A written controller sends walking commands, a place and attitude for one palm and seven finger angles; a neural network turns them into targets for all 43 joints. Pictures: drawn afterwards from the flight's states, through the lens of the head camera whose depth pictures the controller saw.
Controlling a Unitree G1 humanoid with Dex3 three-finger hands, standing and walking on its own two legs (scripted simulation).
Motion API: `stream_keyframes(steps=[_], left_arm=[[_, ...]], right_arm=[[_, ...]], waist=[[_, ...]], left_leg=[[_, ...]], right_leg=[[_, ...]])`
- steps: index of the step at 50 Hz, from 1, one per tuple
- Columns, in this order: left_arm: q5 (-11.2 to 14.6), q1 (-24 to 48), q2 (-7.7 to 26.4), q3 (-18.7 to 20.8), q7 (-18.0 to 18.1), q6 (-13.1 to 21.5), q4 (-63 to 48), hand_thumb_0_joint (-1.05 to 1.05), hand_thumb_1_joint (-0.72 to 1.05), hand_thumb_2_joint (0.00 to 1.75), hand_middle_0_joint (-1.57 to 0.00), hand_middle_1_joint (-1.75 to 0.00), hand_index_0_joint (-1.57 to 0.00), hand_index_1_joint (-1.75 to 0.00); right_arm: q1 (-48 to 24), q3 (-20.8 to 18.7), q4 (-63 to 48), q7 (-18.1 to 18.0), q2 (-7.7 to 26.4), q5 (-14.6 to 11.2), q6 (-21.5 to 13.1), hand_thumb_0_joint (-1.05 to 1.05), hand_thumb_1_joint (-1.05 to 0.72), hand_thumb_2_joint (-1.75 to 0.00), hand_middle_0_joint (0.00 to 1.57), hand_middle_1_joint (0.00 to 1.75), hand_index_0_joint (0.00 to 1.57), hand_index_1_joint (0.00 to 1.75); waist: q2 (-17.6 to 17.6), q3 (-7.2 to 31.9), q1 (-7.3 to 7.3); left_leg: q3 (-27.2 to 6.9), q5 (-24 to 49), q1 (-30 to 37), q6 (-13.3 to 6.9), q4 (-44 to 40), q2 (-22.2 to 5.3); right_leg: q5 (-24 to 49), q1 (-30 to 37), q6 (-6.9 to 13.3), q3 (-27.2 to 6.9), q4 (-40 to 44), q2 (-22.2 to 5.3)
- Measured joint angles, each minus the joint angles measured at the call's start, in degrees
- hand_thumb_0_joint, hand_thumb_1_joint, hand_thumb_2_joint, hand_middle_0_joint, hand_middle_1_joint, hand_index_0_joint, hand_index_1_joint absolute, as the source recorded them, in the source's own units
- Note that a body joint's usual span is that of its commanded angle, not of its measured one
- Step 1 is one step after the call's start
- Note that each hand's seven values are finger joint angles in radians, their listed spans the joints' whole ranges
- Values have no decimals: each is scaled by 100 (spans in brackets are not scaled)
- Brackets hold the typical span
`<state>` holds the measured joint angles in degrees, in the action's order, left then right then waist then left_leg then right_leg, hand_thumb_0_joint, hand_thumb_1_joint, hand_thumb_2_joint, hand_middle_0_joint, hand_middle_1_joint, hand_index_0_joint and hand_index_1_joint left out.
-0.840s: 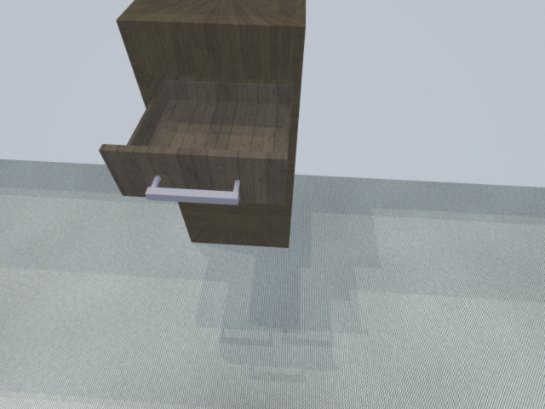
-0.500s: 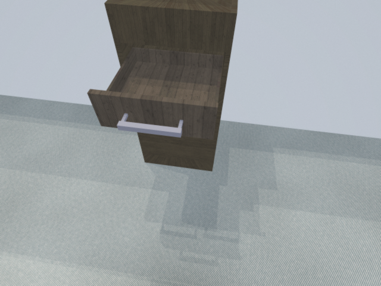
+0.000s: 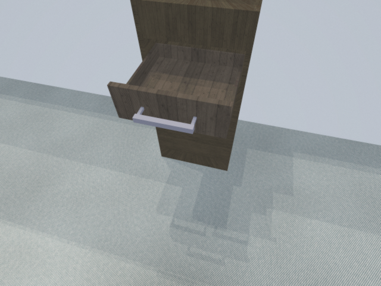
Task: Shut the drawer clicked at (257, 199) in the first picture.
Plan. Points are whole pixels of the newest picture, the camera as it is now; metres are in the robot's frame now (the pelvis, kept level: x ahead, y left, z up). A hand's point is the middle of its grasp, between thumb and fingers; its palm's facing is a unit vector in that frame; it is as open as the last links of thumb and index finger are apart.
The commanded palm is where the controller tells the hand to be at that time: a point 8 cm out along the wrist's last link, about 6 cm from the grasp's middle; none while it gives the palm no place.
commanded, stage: stand and wait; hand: left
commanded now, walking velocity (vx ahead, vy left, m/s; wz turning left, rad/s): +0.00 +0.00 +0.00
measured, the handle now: (165, 119) +0.58 +0.12 -0.04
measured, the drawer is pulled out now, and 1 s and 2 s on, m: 0.29 0.29 0.29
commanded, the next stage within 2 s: turn or walk to find it in 0.36 s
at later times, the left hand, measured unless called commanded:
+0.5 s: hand out of the picture +0.01 +0.16 -0.17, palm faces +0.06 -0.98 -0.20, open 7.4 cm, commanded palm none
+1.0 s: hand out of the picture +0.01 +0.17 -0.17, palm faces +0.07 -0.98 -0.19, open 7.4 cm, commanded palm none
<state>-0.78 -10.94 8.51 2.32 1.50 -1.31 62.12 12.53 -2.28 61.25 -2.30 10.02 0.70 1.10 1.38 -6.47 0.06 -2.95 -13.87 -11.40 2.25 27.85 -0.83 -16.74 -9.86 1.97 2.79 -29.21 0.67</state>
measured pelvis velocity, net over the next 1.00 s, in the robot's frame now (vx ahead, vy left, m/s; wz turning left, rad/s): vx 0.00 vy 0.00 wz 0.01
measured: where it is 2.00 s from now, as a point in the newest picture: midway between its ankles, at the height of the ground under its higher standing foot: outside the picture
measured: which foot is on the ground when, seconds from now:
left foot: down 0.00-1.00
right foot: down 0.00-1.00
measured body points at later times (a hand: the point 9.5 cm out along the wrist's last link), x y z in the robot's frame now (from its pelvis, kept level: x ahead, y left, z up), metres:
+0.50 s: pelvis +0.00 -0.01 +0.01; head +0.03 -0.02 +0.45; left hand +0.01 +0.22 -0.15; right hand -0.02 -0.22 -0.16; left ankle +0.02 +0.15 -0.74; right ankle -0.01 -0.09 -0.74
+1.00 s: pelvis +0.00 +0.00 +0.01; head +0.03 +0.00 +0.45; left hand +0.01 +0.22 -0.15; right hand +0.00 -0.22 -0.16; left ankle +0.02 +0.15 -0.74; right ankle -0.01 -0.09 -0.74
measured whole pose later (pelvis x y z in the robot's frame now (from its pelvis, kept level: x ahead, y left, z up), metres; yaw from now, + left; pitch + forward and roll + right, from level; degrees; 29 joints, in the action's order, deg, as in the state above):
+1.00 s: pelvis +0.00 +0.00 +0.01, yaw +0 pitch -3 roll +0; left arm -0.6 -13.4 8.0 2.4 1.6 -0.4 65.1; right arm 15.0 -1.3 64.2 -2.9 7.1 0.5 0.4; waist 0.5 -5.7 -0.2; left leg -3.3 -11.9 -9.1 2.3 23.5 -1.4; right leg -14.2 -6.9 2.2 3.2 -23.6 1.2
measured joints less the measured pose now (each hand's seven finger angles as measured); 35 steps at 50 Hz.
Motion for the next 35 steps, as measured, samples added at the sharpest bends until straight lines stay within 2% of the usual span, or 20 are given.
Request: stream_keyframes(steps=[4,17,26,35], left_arm=[[13,-78,-27,-6,6,30,164,1,91,90,-20,-30,-20,-30],[20,-277,-80,-26,-9,88,388,0,90,90,-20,-30,-20,-30],[31,-231,-57,24,20,76,244,0,90,90,-20,-30,-20,-30],[29,-168,-34,33,35,56,186,0,91,90,-20,-30,-20,-30]], right_arm=[[-24,62,111,-18,-87,-22,-22,0,-91,-90,19,30,20,30],[208,107,318,-33,-210,-11,-33,0,-92,-90,20,30,20,30],[399,79,328,-33,-296,-14,16,0,-91,-90,20,30,20,30],[373,78,310,-48,-373,-15,-15,0,-91,-90,19,30,20,30]], waist=[[-32,-5,-47],[-9,26,-25],[-44,49,35],[-112,71,2]], left_leg=[[5,136,123,24,-249,-51],[13,268,263,78,-529,-167],[-68,174,128,77,-318,-135],[-96,91,86,37,-180,-67]], right_leg=[[141,118,39,-5,255,51],[354,299,100,-14,659,168],[240,216,101,68,481,140],[131,179,59,98,321,73]])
